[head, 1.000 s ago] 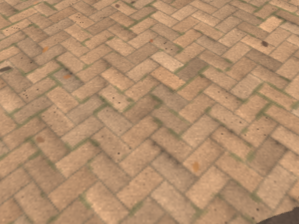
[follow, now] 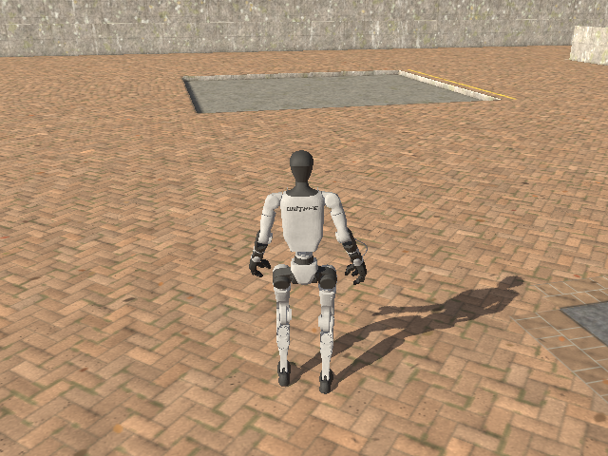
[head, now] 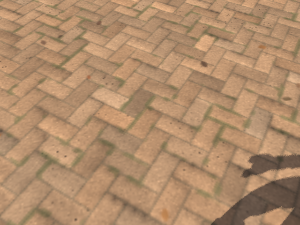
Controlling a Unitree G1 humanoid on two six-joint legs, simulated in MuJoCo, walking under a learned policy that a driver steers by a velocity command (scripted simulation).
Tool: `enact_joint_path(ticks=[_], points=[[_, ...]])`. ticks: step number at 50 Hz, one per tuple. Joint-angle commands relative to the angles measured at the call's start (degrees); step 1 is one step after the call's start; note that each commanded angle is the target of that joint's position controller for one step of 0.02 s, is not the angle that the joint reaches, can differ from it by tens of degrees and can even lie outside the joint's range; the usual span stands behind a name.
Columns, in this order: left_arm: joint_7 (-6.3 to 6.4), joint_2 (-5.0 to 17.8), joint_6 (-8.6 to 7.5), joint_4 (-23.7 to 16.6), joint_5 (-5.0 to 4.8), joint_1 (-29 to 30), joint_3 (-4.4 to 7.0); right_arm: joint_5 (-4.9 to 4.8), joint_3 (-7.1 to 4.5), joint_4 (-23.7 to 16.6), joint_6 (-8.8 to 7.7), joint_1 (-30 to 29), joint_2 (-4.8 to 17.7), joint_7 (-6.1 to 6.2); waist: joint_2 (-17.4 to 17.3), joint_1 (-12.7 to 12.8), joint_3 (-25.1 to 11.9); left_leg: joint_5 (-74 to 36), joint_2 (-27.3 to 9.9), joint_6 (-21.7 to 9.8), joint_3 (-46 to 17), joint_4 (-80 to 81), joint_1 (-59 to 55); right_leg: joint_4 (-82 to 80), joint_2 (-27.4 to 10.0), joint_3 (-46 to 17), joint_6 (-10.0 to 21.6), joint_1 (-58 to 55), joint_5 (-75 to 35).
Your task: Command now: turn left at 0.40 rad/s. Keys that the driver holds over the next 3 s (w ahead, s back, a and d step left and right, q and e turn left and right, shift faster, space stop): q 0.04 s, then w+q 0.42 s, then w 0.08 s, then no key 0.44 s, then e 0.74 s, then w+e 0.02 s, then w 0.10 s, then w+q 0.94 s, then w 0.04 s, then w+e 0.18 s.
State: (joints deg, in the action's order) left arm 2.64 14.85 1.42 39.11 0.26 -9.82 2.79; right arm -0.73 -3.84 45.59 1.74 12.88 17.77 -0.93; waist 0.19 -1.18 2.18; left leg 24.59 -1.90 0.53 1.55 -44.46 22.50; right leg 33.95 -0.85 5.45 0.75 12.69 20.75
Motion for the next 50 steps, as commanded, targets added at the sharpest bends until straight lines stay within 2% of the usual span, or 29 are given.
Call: enact_joint_path(ticks=[1, 2, 3, 4, 5, 6, 7, 8, 10, 15, 18, 23, 26, 28, 29, 30, 31, 32, 33, 34, 35, 37, 40, 44, 46, 47, 48, 49, 50], points=[[0.49, 10.3, -0.21, -4.0, -1.05, 3.9, 3.5, -0.43, -0.82, -4.6, -0.42, -0.9, 3.1, -0.73, 5.4, 0.4, -3.9, -3.6, -0.2, -0.6, 2.0, 4.0, 0.5, -5.9, -16.9, -11.0, 9.9, -3.9, -35.1], [0.54, 9.9, 0.1, -3.5, -1.42, 3.8, 3.52, -0.4, -1.18, -4.4, -0.52, 0.6, 3.8, -0.85, 5.0, -0.4, -4.6, -10.9, 1.3, -1.4, 2.6, 10.4, -4.0, -2.4, -14.8, -8.0, 7.6, -2.4, -32.5], [0.32, 8.9, 0.07, -2.4, -1.21, 0.4, 3.5, -0.11, -2.06, -4.2, -0.59, 2.7, 6.1, -0.45, 0.1, -0.3, -6.2, -19.2, 1.2, -3.6, -1.8, 16.7, -10.2, 4.4, -11.1, -3.8, 3.8, 1.4, -19.6], [0.14, 4.7, -0.16, -5.7, 0.93, 1.6, 2.25, -0.39, -4.56, -4.5, -0.89, 5.3, 15.1, 0.61, -17.9, 0.9, -6.6, -21.8, -12.1, -13.5, -27.2, 23.2, -19.2, 22.0, -0.5, 3.6, -3.2, 18.4, 4.8], [-0.12, 5.2, -1.07, -6.9, 0.38, 6.7, 2.03, 0.93, -3.7, -4.8, -2.22, 10.3, 13.6, -0.07, -16.0, -4.4, -9.8, -12.1, -18.5, -22.3, -42.2, 29.9, -24.5, 33.0, 4.0, -7.3, -3.2, 27.5, 20.4], [-0.83, 6.8, -2.04, -6.7, -1.13, 6.5, 2.54, 1.14, -2.84, -5.0, -3.62, 9.5, 11.1, -0.2, -9.9, -3.6, -7.9, -2.3, -18.5, -21.4, -39.8, 30.5, -25.4, 36.0, 1.3, -11.0, -1.9, 31.4, 17.1], [-1.29, 7.6, -2.87, -5.9, -1.48, 6.7, 2.87, 0.2, -2.42, -5.3, -4.41, 7.5, 9.3, 0.14, -5.8, -2.6, -5.5, 5.6, -15.8, -18.2, -36.0, 30.5, -24.3, 34.4, -0.6, -11.3, -0.6, 32.8, 11.5], [-1.32, 8.2, -3.59, -5.3, -0.99, 7.4, 3.23, -0.54, -2.08, -5.8, -4.43, 5.5, 8.4, 0.67, -3.8, -2.1, -2.9, 7.8, -14.0, -15.8, -33.2, 31.3, -22.8, 30.6, -1.7, -11.0, -0.1, 33.8, 6.1], [-1.63, 8.0, -4.74, -4.7, -0.23, 7.6, 3.5, -0.2, -1.44, -6.6, -4.18, 4.5, 7.5, 1.7, -5.4, -1.4, -2.0, 3.8, -10.6, -13.9, -29.1, 33.4, -20.6, 24.9, -2.1, -10.7, -0.8, 29.9, -2.5], [-2.24, 5.7, -6.36, -3.7, -0.28, 8.4, 3.01, -0.12, -1.92, -7.0, -4.6, 6.6, 8.1, 2.53, -5.4, -1.6, -1.8, -7.9, -7.1, -13.5, -22.4, 33.9, -19.0, 10.3, 0.1, -9.4, -3.7, 25.4, -12.0], [-2.62, 5.3, -6.86, -4.2, -0.76, 11.0, 2.64, -0.42, -2.37, -6.8, -4.25, 7.4, 9.0, 2.62, -7.5, -2.6, -0.7, -7.7, -6.6, -13.3, -22.4, 33.3, -16.0, 2.9, 0.9, -9.7, -5.1, 22.3, -14.9], [-3.7, 6.3, -8.41, -5.3, -1.52, 14.2, 2.56, -0.91, -2.73, -6.6, -3.69, 8.3, 9.1, 2.44, -7.6, -3.5, -0.3, -6.2, -6.7, -13.0, -26.0, 30.3, -13.1, -4.3, 2.1, -10.2, -4.5, 15.6, -15.4], [-4.05, 7.7, -9.32, -4.0, -1.44, 9.6, 3.04, -0.67, -2.33, -6.6, -3.71, 7.6, 7.5, 2.11, -9.3, -1.0, -1.4, -9.9, -7.4, -11.6, -26.9, 26.9, -13.3, -7.4, 1.5, -8.7, -2.1, 8.0, -15.5], [-3.44, 9.5, -9.7, -2.2, -0.3, 1.9, 4.03, -0.1, -1.23, -6.9, -3.78, 7.2, 4.2, 2.02, -8.4, 3.1, -5.1, -18.2, -3.1, -8.4, -23.6, 17.1, -11.0, -10.6, -0.8, -9.8, 1.3, -4.6, -15.3], [-3.13, 12.7, -9.73, -1.6, 0.99, -5.5, 4.6, 1.24, -0.05, -8.3, -3.86, 7.1, 0.9, 2.16, -0.2, 5.7, -12.3, -12.3, 1.4, -5.5, -18.3, 0.7, -5.3, -10.6, -10.5, -20.3, 5.0, -16.5, -18.5], [-3.78, 17.6, -9.02, 0.9, 1.76, -8.8, 5.86, -0.49, 0.09, -9.7, -4.17, 12.7, 0.3, 2.74, 19.2, 2.3, -15.1, 8.9, 9.2, -1.6, -12.9, -15.1, 11.3, -15.7, -20.2, -43.4, 13.8, -26.8, -17.0], [-4.3, 11.9, -8.85, 0.4, -0.06, -7.3, 4.54, -0.74, -1.11, -7.6, -4.15, 13.7, 5.9, 3.08, 12.3, 2.4, -10.6, 9.5, 6.0, -0.4, -15.1, -22.7, 17.0, -16.5, -21.3, -44.6, 14.3, -24.3, -16.4], [-4.28, 8.6, -8.61, 0.0, -0.41, -5.3, 3.49, -0.39, -1.68, -7.2, -3.85, 9.8, 7.9, 3.06, 7.5, 3.1, -6.5, 5.8, 4.7, 0.2, -14.9, -25.5, 17.3, -15.0, -19.3, -35.7, 13.1, -19.7, -24.6], [-4.36, 7.3, -8.31, -0.2, 0.04, -3.1, 2.79, 0.22, -1.63, -7.2, -3.46, 7.7, 7.3, 3.08, 3.9, 2.3, -5.6, 3.5, 3.5, 0.9, -13.2, -25.5, 15.3, -14.5, -16.8, -28.7, 12.1, -15.8, -34.0], [-4.36, 6.0, -7.97, 0.1, 0.0, -1.2, 2.18, 0.89, -1.67, -7.9, -3.21, 5.7, 6.7, 2.93, 2.9, 1.5, -4.6, 1.7, 2.1, 1.5, -12.3, -23.0, 14.3, -14.4, -15.1, -24.2, 11.8, -12.4, -41.7], [-4.24, 5.1, -7.9, 0.6, 0.28, -0.1, 1.59, 0.88, -1.47, -8.0, -2.9, 5.4, 5.2, 2.62, 4.4, 0.4, -4.8, -0.1, 0.6, 1.8, -11.4, -19.6, 10.9, -15.0, -13.1, -20.1, 10.9, -9.5, -45.4], [-4.01, 4.8, -7.74, 2.1, 0.46, 1.0, 1.19, 0.71, -0.6, -7.8, -2.3, 5.4, 2.1, 2.42, 6.8, -0.5, -5.4, -2.6, 0.2, 3.0, -8.0, -11.4, 5.9, -16.0, -10.5, -15.2, 11.1, -6.0, -50.1], [-3.26, 8.3, -6.57, 3.7, 0.09, 1.5, 1.85, 0.91, 0.45, -8.9, -1.9, 2.0, 0.1, 2.45, 7.1, 0.2, -7.2, -7.5, 0.0, 3.7, -5.1, 0.5, -0.5, -15.9, -10.0, -12.1, 11.4, -4.1, -53.5], [-3.02, 9.4, -5.12, 5.6, -0.78, 0.1, 1.69, 0.66, -0.01, -9.4, -1.28, -1.5, 2.0, 2.38, 6.3, 1.6, -7.3, -14.5, 0.9, 2.3, -4.0, 9.6, -5.7, -15.2, -10.7, -12.4, 10.8, -4.9, -46.3], [-2.98, 8.5, -4.76, 6.3, -1.4, 1.0, 1.12, 1.03, -0.14, -9.4, -1.38, -1.9, 1.9, 2.33, 5.4, 0.3, -6.0, -20.3, 1.5, 0.3, -3.2, 17.9, -10.6, -13.3, -9.7, -12.5, 9.1, -3.4, -38.9], [-3.05, 7.4, -4.82, 7.2, -1.4, -0.5, 0.62, 1.58, -0.33, -9.8, -1.55, -2.4, 2.8, 2.49, 3.9, 0.1, -5.7, -27.2, 0.5, -1.1, -4.9, 22.8, -14.5, -12.3, -8.2, -12.4, 6.7, -1.9, -33.5], [-3.14, 5.9, -5.19, 7.4, -0.1, -2.1, -0.01, 1.95, -0.91, -10.4, -1.63, -2.1, 5.7, 2.99, 0.0, 0.8, -7.8, -42.4, -4.5, -2.9, -9.9, 21.7, -21.0, -9.7, -5.8, -10.9, 3.7, 0.7, -26.5], [-3.35, 4.8, -5.37, 8.5, 0.66, -8.8, -0.33, 1.88, -1.26, -10.1, -1.27, -3.0, 7.5, 3.3, -6.5, 4.9, -11.1, -47.5, -8.2, -7.5, -13.1, 16.8, -26.6, -9.9, -2.3, -8.6, 1.1, 4.2, -13.5], [-3.25, 4.4, -4.94, 9.3, 0.46, -7.4, -0.88, 1.52, -0.4, -10.2, -1.05, -4.6, 3.1, 2.89, -6.3, 3.1, -11.4, -41.7, -7.1, -8.1, -11.8, 15.8, -24.9, -11.1, -2.0, -7.9, -0.2, 2.5, -8.3]])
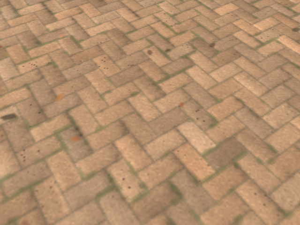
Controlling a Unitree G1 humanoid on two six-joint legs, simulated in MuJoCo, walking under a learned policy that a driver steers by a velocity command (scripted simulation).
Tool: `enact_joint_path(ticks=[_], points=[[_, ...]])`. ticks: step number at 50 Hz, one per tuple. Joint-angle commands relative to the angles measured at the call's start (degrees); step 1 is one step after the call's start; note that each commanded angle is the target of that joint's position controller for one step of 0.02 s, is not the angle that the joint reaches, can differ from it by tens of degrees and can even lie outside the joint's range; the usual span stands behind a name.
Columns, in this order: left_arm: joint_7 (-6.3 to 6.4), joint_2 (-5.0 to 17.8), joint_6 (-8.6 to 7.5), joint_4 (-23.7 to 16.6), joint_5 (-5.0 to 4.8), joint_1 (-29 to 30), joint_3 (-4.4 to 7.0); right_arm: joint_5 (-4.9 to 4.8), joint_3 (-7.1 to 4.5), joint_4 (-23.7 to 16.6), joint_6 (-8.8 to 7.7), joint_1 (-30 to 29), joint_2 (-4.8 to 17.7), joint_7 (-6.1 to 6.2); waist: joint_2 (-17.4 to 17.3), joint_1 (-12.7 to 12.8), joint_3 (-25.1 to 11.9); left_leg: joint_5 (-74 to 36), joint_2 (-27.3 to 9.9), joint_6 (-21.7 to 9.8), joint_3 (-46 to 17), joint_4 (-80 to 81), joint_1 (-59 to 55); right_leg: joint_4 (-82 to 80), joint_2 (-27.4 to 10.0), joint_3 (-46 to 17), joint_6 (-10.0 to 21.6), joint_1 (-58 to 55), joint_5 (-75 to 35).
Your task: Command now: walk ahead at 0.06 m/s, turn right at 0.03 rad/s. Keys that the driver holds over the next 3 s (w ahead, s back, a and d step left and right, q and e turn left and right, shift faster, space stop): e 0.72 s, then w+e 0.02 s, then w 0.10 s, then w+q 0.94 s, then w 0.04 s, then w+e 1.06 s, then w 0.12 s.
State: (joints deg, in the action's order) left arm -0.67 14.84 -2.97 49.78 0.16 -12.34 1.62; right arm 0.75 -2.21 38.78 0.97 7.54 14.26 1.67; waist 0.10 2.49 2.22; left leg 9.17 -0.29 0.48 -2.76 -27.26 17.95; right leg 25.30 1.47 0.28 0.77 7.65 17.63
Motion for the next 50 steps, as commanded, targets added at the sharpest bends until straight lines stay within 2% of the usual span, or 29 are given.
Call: enact_joint_path(ticks=[1, 3, 4, 6, 7, 8, 9, 10, 11, 12, 15, 18, 19, 20, 21, 22, 23, 24, 25, 28, 32, 36, 37, 40, 44, 47, 48, 49, 50], points=[[0.03, 5.7, 0.07, -1.8, 0.07, -1.8, 0.36, -0.09, -1.8, -3.7, -0.21, -0.5, 5.4, -0.13, -5.0, -2.0, -8.0, -20.9, -6.1, -6.4, -5.6, -1.5, -18.7, -2.7, -3.6, -2.8, -0.4, 9.4, -5.2], [0.49, 7.9, 1.16, -2.6, -0.6, 1.0, 0.8, 0.03, -2.5, -3.7, -0.42, -0.4, 7.5, -0.11, -3.8, -3.3, -5.1, -21.2, -5.0, -5.1, -4.4, -2.0, -17.9, -0.2, -3.1, -3.6, 0.0, 12.2, -9.7], [0.66, 8.7, 1.61, -3.1, -0.75, 1.2, 1.04, -0.05, -3.06, -3.3, -0.58, 0.4, 9.0, 0.17, -4.3, -3.2, -5.3, -23.9, -5.9, -5.6, -4.6, -2.1, -17.6, 1.4, -3.0, -4.0, -0.1, 12.0, -11.2], [1.0, 9.1, 2.15, -3.8, -1.15, 1.3, 1.39, -0.24, -3.81, -2.7, -0.42, 2.5, 10.3, 0.82, -5.9, -3.7, -7.1, -31.8, -9.4, -8.2, -6.6, -2.6, -19.1, 7.3, -2.3, -3.9, -0.7, 13.2, -11.2], [1.07, 8.7, 2.43, -4.1, -1.26, 1.2, 1.5, -0.28, -4.0, -2.3, -0.17, 3.8, 10.5, 1.15, -7.3, -3.9, -8.5, -35.0, -12.5, -10.2, -8.7, -1.7, -20.1, 11.4, -1.7, -3.3, -1.4, 14.6, -7.8], [1.02, 7.8, 2.86, -4.5, -1.28, 1.3, 1.56, -0.38, -4.0, -2.1, 0.05, 4.3, 10.3, 1.45, -9.7, -3.8, -9.2, -36.5, -16.4, -12.6, -11.5, 0.2, -20.0, 16.0, -1.1, -2.0, -2.1, 16.1, 0.8], [0.92, 7.8, 3.54, -5.0, -1.36, 2.0, 1.89, -0.23, -3.97, -2.2, 0.02, 3.9, 10.2, 1.7, -11.9, -4.4, -8.8, -37.6, -20.3, -15.6, -14.5, 2.5, -19.0, 24.9, -0.7, -1.3, -2.8, 18.5, 16.0], [0.85, 8.5, 4.26, -5.5, -1.54, 3.0, 2.51, 0.18, -4.04, -2.2, -0.24, 4.2, 10.7, 1.82, -10.6, -5.2, -8.3, -37.1, -23.1, -17.8, -16.1, 4.5, -17.3, 34.6, -1.6, -2.2, -3.5, 21.0, 23.0], [0.85, 8.0, 5.04, -5.7, -1.81, 2.4, 2.79, 0.12, -4.08, -2.2, -0.58, 1.9, 10.9, 1.78, -7.9, -3.5, -7.1, -32.3, -22.3, -16.8, -13.3, 5.5, -14.4, 35.9, -3.3, -3.1, -3.8, 21.1, 22.1], [0.95, 7.3, 5.72, -5.6, -1.9, 1.6, 2.74, -0.2, -4.2, -2.5, -0.9, -1.7, 11.0, 1.69, -7.0, -1.8, -5.9, -26.8, -20.1, -14.6, -9.4, 6.5, -11.1, 32.3, -4.6, -2.9, -3.9, 19.2, 18.9], [0.52, 6.8, 6.57, -5.7, -1.37, 0.4, 2.71, -0.38, -4.45, -2.1, -0.81, -6.2, 11.4, 1.4, -8.8, -0.6, -6.8, -22.5, -16.7, -11.8, -1.8, 6.6, -5.8, 23.6, -4.6, 0.2, -3.7, 10.6, 8.8], [-0.75, 7.7, 6.7, -5.3, -1.19, -3.3, 3.59, -1.7, -4.31, -0.8, -0.27, -6.5, 11.0, 1.4, -7.4, 1.2, -8.3, -12.3, -15.3, -8.6, 2.9, 1.1, -4.0, 9.4, -2.0, 4.2, -0.9, 2.4, -3.7], [-0.73, 8.8, 6.62, -5.2, -0.7, -4.3, 4.16, -1.89, -4.01, 0.5, -0.03, -3.9, 9.4, 1.3, -3.5, 0.9, -6.9, -2.0, -12.6, -5.0, 6.0, -5.0, -0.2, 4.0, -1.1, 2.3, 1.1, -0.7, -7.1], [0.25, 14.5, 6.33, -6.6, -0.39, -4.1, 5.53, 0.0, -3.22, 0.8, 0.38, -0.5, 6.4, 1.0, 12.3, -1.0, -3.8, 16.7, -6.2, 1.1, 12.1, -19.5, 11.8, -3.8, -11.2, -14.0, 5.9, -4.8, -20.9], [0.17, 19.8, 5.1, -9.2, 1.88, -3.3, 6.01, 0.53, -2.93, -2.9, 0.33, -6.6, 6.4, 1.47, 18.8, 0.9, -3.5, 31.6, 1.4, 3.1, 4.8, -32.4, 19.9, -8.8, -23.6, -33.8, 17.8, 0.1, -28.0], [-0.09, 18.5, 3.62, -9.7, 2.98, -2.3, 5.63, -0.34, -3.67, -3.1, 0.28, -8.1, 8.7, 1.92, 11.7, 1.7, -4.8, 30.1, 0.2, 2.4, -0.9, -38.8, 20.3, -10.5, -23.0, -33.2, 19.6, 1.5, -19.6], [0.11, 16.7, 2.61, -9.9, 2.07, 0.3, 5.14, -0.95, -4.18, -2.2, 0.28, -7.0, 9.9, 2.07, 9.2, -0.3, -3.0, 24.2, -0.9, 1.4, -2.2, -39.5, 20.5, -10.2, -19.6, -28.5, 16.3, 2.2, -13.9], [0.6, 15.0, 2.39, -10.2, 0.55, 3.0, 4.84, -0.65, -4.73, -0.5, 0.31, -5.1, 10.5, 2.43, 6.2, -1.8, -2.3, 19.0, -1.8, 1.5, -2.4, -38.3, 20.8, -9.3, -16.6, -24.9, 12.8, 1.5, -10.1], [1.11, 13.3, 2.45, -10.5, -0.54, 4.4, 4.23, -0.3, -4.96, 0.3, 0.34, -4.3, 10.8, 2.73, 6.4, -2.3, -2.3, 15.7, -2.1, 2.0, -2.8, -37.4, 20.5, -8.6, -15.2, -23.1, 11.0, 1.1, -11.4], [2.15, 11.8, 2.71, -10.8, -0.51, 2.1, 3.58, -0.67, -4.72, 1.0, -0.37, -2.6, 9.0, 2.12, 6.1, -2.3, -5.6, 10.4, -0.3, 3.4, -2.6, -37.8, 17.5, -7.5, -12.8, -20.3, 10.8, -1.5, -19.9], [2.81, 12.4, 3.14, -11.0, -0.92, -0.2, 3.95, -0.93, -4.26, 0.6, -0.81, -4.2, 8.0, 1.9, 5.9, -1.1, -5.6, 9.3, 0.5, 4.7, -3.4, -29.9, 18.7, -6.9, -12.4, -22.1, 11.4, -5.9, -20.2], [3.03, 13.1, 3.8, -11.8, -0.84, 0.1, 4.42, -1.12, -4.06, 0.6, -1.31, -5.2, 8.1, 1.43, 7.3, -0.5, -4.4, 9.6, 1.1, 5.5, -4.3, -21.5, 15.5, -6.9, -11.4, -25.1, 11.6, -4.2, -15.1], [2.99, 13.1, 3.88, -11.9, -0.94, -0.2, 4.49, -1.21, -4.01, 0.7, -1.56, -4.9, 8.2, 1.14, 7.2, -0.4, -5.2, 9.4, 1.3, 5.4, -4.3, -19.4, 14.0, -7.7, -10.8, -26.0, 11.8, -3.5, -8.9], [2.69, 12.3, 3.68, -11.7, -0.84, 0.0, 4.06, -1.6, -3.66, 0.8, -2.71, -5.6, 8.4, 0.01, 9.2, 0.9, -3.8, 9.5, 0.7, 4.5, -2.6, -13.7, 10.8, -10.5, -10.4, -28.5, 12.7, -0.5, 8.5], [2.06, 11.4, 3.08, -10.5, -0.44, -1.0, 3.23, -1.94, -2.79, 1.7, -5.29, -4.5, 7.8, -1.71, 8.9, 1.3, -3.1, 8.9, 0.5, 1.6, 0.4, -5.9, 3.2, -10.6, -10.6, -28.8, 12.7, 1.6, 11.4], [1.48, 10.1, 2.34, -10.2, -0.17, -0.4, 2.36, -2.1, -2.29, 4.1, -6.71, 0.0, 7.0, -2.29, 6.5, -1.4, -2.1, 4.0, 1.3, -1.9, 2.2, 3.4, -7.6, -7.8, -8.6, -26.1, 10.7, 7.3, 13.0], [1.31, 8.6, 1.84, -10.2, 0.14, -0.2, 1.8, -2.04, -2.31, 5.0, -6.97, 3.0, 7.6, -2.17, 5.1, -2.7, -2.7, 5.3, -0.7, -3.4, -0.9, 4.3, -12.0, -4.3, -7.4, -23.9, 9.3, 9.8, 12.5], [1.13, 5.9, 1.21, -10.9, 0.48, 0.8, 0.95, -1.81, -2.52, 6.0, -7.14, 7.7, 9.8, -1.96, -1.2, -3.9, -3.2, 9.8, -7.4, -6.3, -10.6, 8.0, -16.9, 6.9, -3.5, -17.2, 6.6, 15.1, 10.8], [1.05, 5.8, 0.08, -13.2, -0.3, 1.6, 1.15, -1.13, -4.02, 7.3, -6.92, 11.2, 16.3, -2.15, -12.5, -3.1, -1.4, 19.8, -15.6, -13.8, -27.9, 14.5, -21.1, 17.5, 3.6, -5.7, 3.1, 26.4, 11.1]])
Over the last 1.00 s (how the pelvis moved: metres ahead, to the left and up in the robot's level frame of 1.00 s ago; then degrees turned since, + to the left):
0.29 0.05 0.01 22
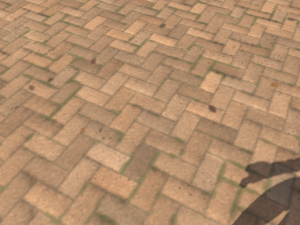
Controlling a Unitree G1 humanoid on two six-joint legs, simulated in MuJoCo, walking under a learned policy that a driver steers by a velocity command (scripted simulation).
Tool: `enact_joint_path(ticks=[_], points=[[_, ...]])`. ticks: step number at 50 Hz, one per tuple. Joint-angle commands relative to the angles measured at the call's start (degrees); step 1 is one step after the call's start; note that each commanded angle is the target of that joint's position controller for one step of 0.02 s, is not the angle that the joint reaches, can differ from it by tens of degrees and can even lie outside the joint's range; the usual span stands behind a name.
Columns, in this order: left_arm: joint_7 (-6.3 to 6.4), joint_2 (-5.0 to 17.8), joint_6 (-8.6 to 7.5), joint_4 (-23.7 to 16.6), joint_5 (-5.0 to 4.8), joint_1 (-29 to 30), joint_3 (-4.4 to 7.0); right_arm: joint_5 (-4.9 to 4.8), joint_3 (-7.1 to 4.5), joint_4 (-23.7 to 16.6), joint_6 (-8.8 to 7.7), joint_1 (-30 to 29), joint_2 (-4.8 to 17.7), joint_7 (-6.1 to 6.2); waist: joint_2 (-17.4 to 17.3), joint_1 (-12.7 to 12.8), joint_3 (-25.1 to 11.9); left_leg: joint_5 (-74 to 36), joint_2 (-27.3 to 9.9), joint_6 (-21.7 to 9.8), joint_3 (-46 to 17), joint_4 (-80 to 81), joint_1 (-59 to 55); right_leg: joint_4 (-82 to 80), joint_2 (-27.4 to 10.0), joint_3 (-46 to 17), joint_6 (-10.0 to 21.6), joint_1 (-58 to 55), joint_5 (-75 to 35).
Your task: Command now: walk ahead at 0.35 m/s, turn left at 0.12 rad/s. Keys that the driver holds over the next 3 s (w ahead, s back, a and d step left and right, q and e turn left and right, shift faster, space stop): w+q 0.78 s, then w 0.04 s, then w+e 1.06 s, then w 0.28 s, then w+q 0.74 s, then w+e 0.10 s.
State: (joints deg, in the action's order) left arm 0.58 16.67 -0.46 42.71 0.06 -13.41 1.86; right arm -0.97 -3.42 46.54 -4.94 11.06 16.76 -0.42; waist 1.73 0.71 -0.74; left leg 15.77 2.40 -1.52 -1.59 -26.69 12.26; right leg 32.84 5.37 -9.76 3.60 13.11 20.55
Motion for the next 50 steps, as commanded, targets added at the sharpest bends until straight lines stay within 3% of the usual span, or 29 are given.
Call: enact_joint_path(ticks=[1, 2, 6, 9, 11, 15, 17, 18, 19, 20, 21, 22, 23, 24, 25, 27, 30, 34, 38, 40, 41, 42, 43, 44, 45, 46, 47, 48, 50], points=[[0.21, 8.6, -3.47, -7.3, -0.82, 7.3, 2.04, 0.54, -2.74, -0.3, -1.14, 9.6, 12.4, -0.62, -13.2, -4.3, 6.6, 18.7, -23.6, -16.3, -39.5, 17.5, -14.8, 18.4, -2.3, 5.1, -1.4, 30.1, 13.9], [-0.05, 10.1, -4.37, -7.1, -1.4, 7.7, 2.64, 0.14, -1.94, -0.7, -1.38, 8.8, 10.1, -0.67, -9.8, -3.8, 8.0, 18.6, -22.4, -15.7, -37.6, 17.3, -14.9, 22.2, -5.0, 3.3, -1.5, 32.5, 10.2], [-1.52, 6.7, -6.22, -7.7, 0.12, 11.1, 2.31, -0.21, -1.19, -1.3, -0.36, 10.6, 7.7, 0.32, -8.4, -4.4, 4.8, 0.2, -14.3, -11.7, -24.8, 16.9, -18.0, 18.1, -6.7, 5.8, -3.7, 32.0, -2.7], [-2.31, 2.8, -6.6, -8.8, -0.04, 14.4, 1.21, -0.25, -1.28, -1.9, 1.01, 11.1, 7.8, 1.54, -9.3, -4.8, 4.1, -9.3, -10.1, -10.6, -18.2, 16.2, -11.4, 7.3, -4.4, 8.7, -6.3, 23.4, -9.1], [-2.6, 2.1, -6.66, -9.7, -0.46, 17.0, 0.93, -0.31, -1.68, -2.3, 1.65, 12.2, 9.0, 1.93, -9.7, -5.6, 4.3, -11.7, -9.4, -9.9, -17.0, 15.3, -6.4, 1.3, -3.0, 9.3, -7.1, 17.1, -13.2], [-2.22, 5.6, -6.55, -10.0, -1.49, 15.2, 2.26, -1.07, -2.31, -3.2, 2.17, 12.5, 10.3, 2.13, -10.8, -3.2, 3.6, -12.2, -11.8, -7.9, -21.2, 13.0, -2.8, -3.9, -3.1, 7.1, -6.3, 6.7, -16.8], [-1.4, 8.1, -6.54, -8.6, -1.53, 8.8, 3.54, -1.0, -2.18, -4.0, 2.17, 10.8, 9.4, 2.06, -10.5, 1.0, 1.2, -18.0, -10.5, -5.7, -20.8, 7.0, -1.5, -6.9, -3.6, 7.3, -4.1, -2.7, -16.0], [-0.74, 10.2, -6.56, -7.5, -1.19, 2.5, 4.55, -0.43, -1.68, -4.6, 2.02, 10.3, 7.7, 1.79, -9.3, 4.2, -3.2, -20.3, -7.3, -3.8, -18.4, -2.1, 1.2, -7.7, -6.4, 5.5, -2.0, -12.1, -15.3], [-0.01, 13.9, -6.19, -6.5, -0.37, -7.8, 5.46, 1.25, -0.28, -6.4, 1.96, 10.5, 3.3, 1.64, -1.4, 7.8, -13.4, -9.3, -3.4, -1.8, -13.9, -19.5, 8.3, -6.8, -17.4, -5.1, 1.8, -26.9, -8.1], [-0.79, 17.1, -5.41, -4.9, 0.73, -9.9, 5.83, -1.15, 0.93, -8.5, 1.37, 18.2, -1.1, 1.82, 19.8, 3.2, -19.0, 18.9, 2.8, 0.4, -8.6, -35.8, 24.4, -15.7, -29.6, -32.8, 9.7, -36.5, 7.1], [-1.1, 10.8, -5.41, -5.4, 0.32, -6.8, 4.5, -2.32, -0.52, -6.4, 1.51, 17.2, 5.8, 1.97, 13.0, 3.2, -11.3, 16.3, -2.2, 0.8, -9.2, -43.8, 30.1, -18.4, -28.9, -33.9, 9.2, -30.2, 14.2], [-0.91, 7.5, -5.35, -5.6, -0.16, -3.9, 3.65, -2.01, -1.25, -6.8, 1.74, 11.9, 8.2, 1.74, 7.4, 3.6, -4.0, 10.8, -4.4, 0.6, -7.6, -44.9, 31.5, -18.2, -26.6, -23.5, 7.6, -23.4, 8.8], [-0.98, 6.4, -5.3, -5.3, 0.06, -1.7, 3.28, -1.3, -1.21, -6.7, 1.92, 9.6, 7.5, 1.7, 3.0, 2.6, -0.8, 6.8, -6.4, 0.8, -6.4, -43.9, 29.2, -18.7, -23.8, -15.5, 6.8, -17.6, -0.7], [-1.03, 5.3, -5.23, -4.7, 0.49, -0.4, 3.05, -0.71, -1.31, -7.2, 1.93, 7.9, 6.7, 1.45, 2.7, 1.8, 1.1, 4.3, -7.6, 0.8, -6.2, -42.0, 28.2, -19.8, -21.8, -10.6, 6.5, -13.9, -6.7], [-0.9, 4.7, -5.36, -4.3, 0.92, 0.5, 2.83, -0.87, -1.34, -7.4, 2.24, 7.5, 5.8, 1.04, 3.9, 0.8, 1.9, 2.7, -8.8, 0.7, -5.9, -41.1, 26.3, -21.2, -20.2, -6.1, 6.0, -11.1, -10.4], [-0.93, 4.7, -6.05, -3.4, 0.42, 0.7, 3.07, -1.04, -0.84, -8.6, 2.92, 6.1, 3.6, 0.5, 4.3, 0.3, 2.7, 1.2, -9.7, 1.1, -4.6, -39.4, 26.4, -23.3, -19.9, -1.4, 7.0, -8.7, -14.8], [-0.94, 6.6, -6.48, -2.1, -0.07, 0.7, 3.81, -0.32, -0.31, -11.1, 3.19, 2.2, 2.7, -0.04, 2.0, 0.1, 4.4, -3.4, -10.2, 2.2, -4.3, -32.7, 29.4, -25.6, -20.8, 3.7, 8.4, -8.2, -20.2], [-0.66, 8.7, -5.99, -1.1, -0.3, 0.5, 4.24, -0.26, 0.44, -13.1, 2.27, -4.0, 2.3, -1.65, 0.8, 1.9, 5.3, -15.6, -9.0, 1.6, -0.8, -18.8, 25.8, -25.8, -18.8, 12.5, 6.6, -8.3, -24.7], [-0.53, 11.0, -4.93, 0.9, -1.39, -3.2, 4.85, -0.48, 0.39, -16.2, 2.23, -10.2, 3.0, -2.9, 0.3, 3.2, 6.4, -15.2, -7.4, -0.8, 2.3, -11.1, 24.5, -23.7, -20.4, 16.4, 4.6, -14.0, -29.1], [-0.39, 12.4, -4.08, 1.5, -1.77, -4.4, 5.17, -0.22, -0.29, -17.2, 2.41, -10.0, 4.3, -3.14, 1.4, 1.9, 4.4, -10.0, -4.3, -3.1, 4.8, -9.4, 20.2, -18.1, -21.0, 18.1, 3.7, -16.8, -44.5], [-0.26, 13.3, -3.61, 1.7, -1.93, -5.0, 5.31, -0.05, -1.05, -17.1, 2.59, -7.3, 5.6, -3.03, 2.4, -0.2, 1.9, -6.9, -2.0, -4.5, 6.1, -9.1, 15.2, -12.6, -21.0, 18.8, 3.2, -17.6, -53.8], [-0.18, 13.2, -3.18, 2.1, -2.01, -5.3, 4.97, -0.05, -2.27, -15.5, 2.76, -0.2, 7.4, -2.65, 1.9, -4.7, -2.3, -7.6, 0.3, -6.3, 6.7, -6.7, 4.2, -3.4, -20.2, 19.8, 2.4, -15.2, -58.7], [-0.02, 11.5, -3.26, 2.2, -1.57, -6.1, 3.96, -0.22, -3.84, -13.1, 3.18, 8.9, 10.1, -1.63, 0.5, -9.5, -6.8, -10.3, 0.2, -8.0, 4.2, -5.1, -11.4, 8.6, -18.5, 20.6, 0.8, -6.4, -53.1], [-0.71, 4.2, -3.94, -0.1, 0.57, -11.6, 1.38, 0.41, -5.02, -12.1, 3.31, 13.6, 17.0, -0.59, -13.7, -6.4, -14.8, -9.3, -16.7, -15.4, -21.4, -5.6, -35.0, 32.3, -11.5, 20.5, -2.6, 17.0, -9.5], [-1.42, 5.3, -5.25, 0.9, -0.63, -12.3, 0.83, 0.21, -3.98, -13.4, 2.81, 15.0, 14.9, -0.71, -12.6, -7.4, -26.7, 0.4, -26.5, -21.7, -45.1, 4.9, -39.0, 44.9, -5.1, 8.1, -3.1, 24.1, 14.8], [-1.75, 11.0, -5.65, -0.6, -3.44, -4.2, 2.71, 0.85, -2.75, -12.8, 2.13, 12.7, 11.4, -1.26, -6.0, -9.4, -18.4, 1.6, -24.5, -17.7, -36.6, 7.8, -32.1, 47.3, -7.8, 4.3, -2.4, 28.6, 11.0], [-1.71, 9.9, -5.82, -2.3, -4.07, -0.5, 2.33, 0.93, -2.37, -12.0, 1.62, 9.4, 10.4, -1.3, -6.0, -7.5, -9.4, -1.7, -22.3, -15.5, -27.0, 9.0, -22.4, 43.8, -10.1, 5.3, -2.0, 29.8, 6.1], [-1.27, 8.8, -5.55, -1.8, -2.92, -0.1, 2.16, 0.92, -1.71, -11.4, 1.16, 5.9, 8.2, -1.28, -3.9, -4.8, -4.7, -5.7, -19.7, -13.5, -20.3, 10.2, -14.3, 39.4, -12.6, 5.7, -2.2, 27.7, 1.8], [-1.06, 8.0, -3.86, 0.1, -2.11, -4.3, 2.46, 1.64, -1.08, -11.3, 0.03, 2.0, 5.6, -1.38, -6.8, -1.0, -2.0, -10.1, -16.5, -11.9, -12.0, 14.4, -4.8, 35.8, -14.6, 4.6, -3.1, 20.1, -4.2]])
Over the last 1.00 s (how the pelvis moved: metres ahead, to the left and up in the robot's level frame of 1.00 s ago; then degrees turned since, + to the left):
0.05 -0.04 0.00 -25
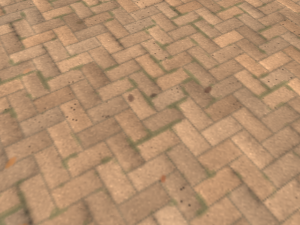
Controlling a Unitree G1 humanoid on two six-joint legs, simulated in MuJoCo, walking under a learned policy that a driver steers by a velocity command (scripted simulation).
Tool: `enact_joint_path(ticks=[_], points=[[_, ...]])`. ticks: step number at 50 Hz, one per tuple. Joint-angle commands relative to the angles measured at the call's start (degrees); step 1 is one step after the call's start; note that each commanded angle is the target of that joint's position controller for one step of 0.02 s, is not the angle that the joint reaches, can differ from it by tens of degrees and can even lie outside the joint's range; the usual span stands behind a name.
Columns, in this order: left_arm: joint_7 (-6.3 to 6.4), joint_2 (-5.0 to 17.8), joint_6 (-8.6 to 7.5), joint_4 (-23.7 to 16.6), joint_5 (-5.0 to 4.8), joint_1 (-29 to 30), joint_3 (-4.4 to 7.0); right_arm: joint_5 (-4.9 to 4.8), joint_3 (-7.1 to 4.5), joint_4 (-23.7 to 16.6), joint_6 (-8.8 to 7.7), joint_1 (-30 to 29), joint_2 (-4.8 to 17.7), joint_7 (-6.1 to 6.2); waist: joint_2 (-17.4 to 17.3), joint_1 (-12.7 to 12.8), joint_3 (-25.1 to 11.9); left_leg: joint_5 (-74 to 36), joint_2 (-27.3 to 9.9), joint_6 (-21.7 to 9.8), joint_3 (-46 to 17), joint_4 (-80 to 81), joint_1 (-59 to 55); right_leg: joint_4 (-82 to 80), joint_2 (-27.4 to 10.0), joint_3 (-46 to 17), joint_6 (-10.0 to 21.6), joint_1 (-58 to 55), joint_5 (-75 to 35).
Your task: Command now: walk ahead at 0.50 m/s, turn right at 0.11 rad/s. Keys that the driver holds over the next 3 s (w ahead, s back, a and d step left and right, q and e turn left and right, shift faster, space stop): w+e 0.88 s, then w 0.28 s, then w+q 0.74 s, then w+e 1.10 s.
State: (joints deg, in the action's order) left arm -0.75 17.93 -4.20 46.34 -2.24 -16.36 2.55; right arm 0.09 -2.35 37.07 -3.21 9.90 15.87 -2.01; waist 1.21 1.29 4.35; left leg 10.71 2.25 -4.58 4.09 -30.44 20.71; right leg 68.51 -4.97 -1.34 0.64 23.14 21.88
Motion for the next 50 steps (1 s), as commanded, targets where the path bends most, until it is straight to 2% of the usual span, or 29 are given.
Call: enact_joint_path(ticks=[1, 3, 6, 10, 15, 18, 19, 20, 21, 22, 23, 24, 25, 26, 28, 29, 31, 33, 35, 38, 41, 43, 44, 45, 46, 47, 48, 49, 50], points=[[0.39, 5.6, 0.69, -2.6, 0.26, -2.9, 1.68, 0.64, -2.22, -1.3, -2.43, 2.5, 6.1, 0.18, -5.8, -0.8, -7.0, -6.9, -16.0, -9.2, -15.3, 19.9, -11.6, -0.5, -4.1, -3.8, -0.8, 8.7, -7.1], [0.7, 4.2, 1.76, -2.5, 0.3, -2.4, 1.62, 0.92, -2.46, 0.2, -3.46, 2.2, 6.3, 0.35, -4.5, -0.2, -4.6, -11.2, -15.6, -8.7, -10.0, 22.2, -9.8, -3.1, -3.7, -4.7, -1.8, 10.3, -10.5], [0.7, 3.2, 1.61, -3.6, 0.61, 1.6, 1.57, 1.3, -2.62, 2.1, -3.67, 3.4, 6.3, 1.2, -4.1, -1.2, -2.2, -14.8, -14.1, -7.1, -3.7, 23.2, -12.3, -11.5, -2.7, -6.0, -2.7, 15.1, -19.5], [-0.72, 1.2, 0.86, -5.4, 0.99, 7.7, 0.69, 0.82, -2.89, 3.6, -3.27, 4.4, 7.8, 1.97, -3.4, -3.8, -0.1, -15.4, -13.9, -5.2, 2.1, 24.4, -15.1, -25.0, -1.5, -1.9, -2.0, 14.1, -29.1], [-2.68, 0.8, 0.69, -9.9, 1.13, 14.9, 0.15, -0.38, -3.72, 6.5, -1.05, 8.8, 9.7, 2.48, -2.5, -6.3, 2.2, -23.3, -17.9, -4.8, 4.3, 20.2, -26.7, -32.2, -0.3, 1.8, 0.9, 19.5, -22.7], [-3.43, 2.6, 1.1, -11.4, 1.01, 12.6, 1.11, -0.76, -4.32, 6.3, 0.46, 7.3, 11.9, 3.32, -5.5, -3.2, -1.9, -47.8, -18.2, -3.0, 6.5, 10.7, -29.9, -32.7, 4.2, 6.5, 4.1, 12.6, -14.0], [-3.32, 4.3, 1.38, -10.9, 0.95, 8.4, 2.03, -0.81, -4.45, 6.0, 0.95, 6.7, 12.6, 3.68, -6.5, -0.5, -5.0, -55.9, -17.8, -2.3, 7.1, 3.9, -29.5, -32.2, 6.5, 7.9, 5.5, 6.7, -11.4], [-2.83, 6.9, 1.54, -9.5, 0.8, 0.9, 3.54, -1.01, -4.34, 5.7, 1.27, 5.8, 12.7, 3.95, -6.1, 4.0, -9.2, -56.6, -16.3, -0.9, 8.1, -6.6, -25.8, -34.7, 8.6, 8.0, 7.5, -4.2, -12.6], [-1.79, 10.7, 2.03, -7.6, 0.76, -8.5, 5.39, -0.78, -3.69, 5.1, 0.87, 5.6, 11.5, 4.2, -2.5, 8.8, -14.3, -43.6, -13.8, 1.5, 8.3, -22.2, -14.3, -37.8, 6.3, 1.3, 10.3, -21.3, -15.4], [-1.0, 17.1, 1.96, -7.5, 0.46, -8.9, 6.57, 1.34, -0.95, 2.2, -0.72, 12.2, 2.5, 3.04, 13.4, 2.2, -18.9, 14.1, -2.1, 5.8, 5.2, -43.8, 13.3, -39.5, -9.4, -29.4, 21.2, -43.0, -11.1], [-1.17, 13.5, 1.09, -9.2, 0.86, -10.2, 5.42, -0.25, -0.86, 1.6, -3.2, 8.1, 5.7, 2.05, 7.9, 5.4, -27.8, 24.0, 1.6, 5.6, -9.0, -52.4, 21.8, -48.9, -14.7, -48.2, 25.8, -49.4, -4.2], [-1.2, 10.3, 0.51, -8.9, 1.37, -8.3, 4.56, -2.57, -1.78, -0.2, -4.58, 1.6, 9.1, 1.37, 4.3, 6.9, -19.7, 18.7, -2.1, 4.1, -11.1, -51.1, 26.6, -51.0, -13.0, -39.5, 22.0, -44.7, -6.5], [-1.14, 8.7, 0.21, -9.2, 1.08, -4.7, 4.1, -2.35, -1.4, -1.0, -5.3, 0.0, 8.6, 1.47, 0.0, 4.4, -13.6, 13.6, -4.7, 3.3, -10.6, -45.5, 25.6, -51.0, -10.4, -32.1, 19.6, -36.2, -11.1], [-1.1, 6.9, 0.21, -9.9, 0.93, -0.8, 3.51, -0.77, -1.6, -0.5, -5.39, -0.4, 8.6, 1.87, -2.4, 1.8, -9.2, 11.3, -6.5, 3.7, -9.8, -40.0, 22.6, -51.5, -7.9, -26.4, 17.9, -28.0, -18.1], [-0.63, 5.4, 0.24, -11.4, 1.91, 2.5, 2.87, 0.4, -2.15, -0.3, -4.19, 1.6, 9.0, 1.87, -0.4, -1.4, -7.2, 8.5, -7.8, 5.2, -9.8, -35.4, 16.0, -53.9, -5.3, -21.6, 17.6, -19.0, -26.2], [-0.35, 5.9, 0.19, -11.3, 1.68, 2.8, 3.02, 0.69, -2.03, -0.1, -3.6, 2.4, 8.2, 1.87, -0.2, -2.1, -6.7, 7.9, -7.9, 6.2, -9.0, -32.8, 15.1, -54.7, -4.8, -19.9, 17.7, -16.5, -28.7], [0.4, 7.5, 0.17, -10.8, 1.43, 2.1, 3.41, 0.93, -1.35, -0.6, -2.68, 1.0, 6.3, 2.01, -0.1, -2.1, -5.2, 5.0, -7.4, 8.2, -7.2, -26.2, 14.0, -55.5, -3.2, -16.0, 17.1, -11.4, -31.8], [1.12, 8.7, 0.52, -10.1, 1.13, 1.1, 3.79, 0.98, -0.58, -1.9, -2.49, -3.7, 4.7, 2.01, 1.2, -0.6, -4.1, -3.3, -6.0, 9.3, -6.3, -16.6, 12.0, -55.2, -0.4, -12.6, 14.9, -8.2, -29.7], [1.53, 8.9, 1.07, -9.4, 0.89, -0.5, 3.88, 0.66, -0.16, -2.6, -2.77, -8.0, 3.9, 1.66, 2.8, 1.5, -4.3, -11.8, -3.7, 9.5, -5.8, -7.5, 8.3, -54.1, 1.5, -11.4, 12.7, -6.9, -25.2], [1.69, 9.0, 1.67, -8.2, 0.57, -3.6, 3.97, -0.39, -0.64, -3.7, -3.32, -11.8, 5.3, 1.04, 3.9, 3.1, -4.7, -15.1, -2.0, 8.9, -7.1, -1.0, 5.8, -51.8, -0.1, -15.6, 11.3, -9.4, -19.2], [1.94, 8.4, 2.0, -8.0, 0.59, -3.4, 3.97, -0.67, -1.86, -3.5, -4.01, -10.1, 7.8, 0.71, 5.6, 1.3, -4.8, -10.0, -2.4, 6.5, -9.2, 1.9, 4.0, -46.9, -2.7, -21.3, 9.7, -14.4, -16.6], [1.8, 6.8, 2.17, -8.6, 0.94, -1.9, 3.55, -0.43, -3.11, -1.7, -4.52, -2.8, 9.4, 1.08, 6.1, -2.9, -7.3, -8.1, -2.6, 3.8, -7.8, 4.9, -5.9, -40.2, -0.6, -21.2, 7.6, -13.7, -19.8], [1.5, 3.6, 2.01, -9.4, 1.53, -1.9, 2.34, 0.58, -3.95, -1.0, -4.78, 4.4, 11.7, 1.51, 2.7, -6.2, -14.0, -5.7, -9.2, 0.6, -13.4, 4.0, -18.5, -27.6, 2.6, -17.9, 5.6, -9.4, -16.5], [1.57, -0.4, 1.51, -10.4, 0.73, -9.0, 1.11, 1.65, -5.09, 0.3, -4.19, 10.9, 16.3, 1.59, -11.8, -4.7, -22.3, 5.4, -21.9, -8.0, -35.9, 6.8, -38.6, -7.8, 10.9, -9.6, 1.3, 8.7, 1.0], [1.61, 2.5, 1.21, -10.3, -0.03, -11.0, 1.07, 0.24, -4.79, 1.7, -3.77, 12.8, 14.1, 0.94, -19.1, -4.6, -22.4, 20.8, -26.3, -10.6, -52.4, 12.9, -40.2, 2.7, 9.0, -9.2, 0.4, 19.2, 11.9], [1.58, 6.6, 1.35, -9.5, -0.25, -7.3, 2.14, -0.27, -3.64, 1.2, -3.59, 10.2, 9.7, 0.97, -11.9, -5.6, -14.6, 25.7, -24.0, -8.7, -46.6, 14.8, -33.7, 6.6, 6.3, -10.2, 0.1, 21.8, 6.9], [1.6, 7.3, 1.55, -10.3, 0.42, -2.4, 2.26, 0.04, -3.01, 1.0, -3.15, 7.4, 8.0, 1.05, -7.4, -5.5, -9.3, 19.6, -21.5, -7.0, -37.8, 14.9, -26.6, 6.5, 4.5, -7.6, 0.0, 21.0, 2.9], [1.53, 6.7, 1.34, -11.3, 1.34, 0.9, 2.25, 0.54, -2.58, 1.4, -2.97, 5.5, 7.0, 0.98, -5.1, -4.8, -5.5, 12.2, -19.2, -6.8, -32.0, 15.9, -20.1, 3.6, 3.2, -7.1, 0.2, 19.9, 0.2], [1.28, 5.8, 1.29, -11.6, 1.49, 1.6, 2.34, 0.83, -2.1, 1.8, -3.08, 4.5, 5.8, 1.06, -5.8, -3.4, -4.2, 6.3, -17.3, -6.6, -27.6, 16.9, -16.5, 0.7, 1.6, -7.1, 0.5, 17.7, -1.8]])
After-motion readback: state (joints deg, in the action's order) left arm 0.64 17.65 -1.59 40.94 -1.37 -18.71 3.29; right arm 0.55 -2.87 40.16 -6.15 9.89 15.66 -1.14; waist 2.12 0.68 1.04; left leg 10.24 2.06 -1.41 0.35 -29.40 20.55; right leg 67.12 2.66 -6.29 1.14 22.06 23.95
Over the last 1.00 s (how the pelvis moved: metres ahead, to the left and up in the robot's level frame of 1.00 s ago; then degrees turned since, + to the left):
0.46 0.13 -0.01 28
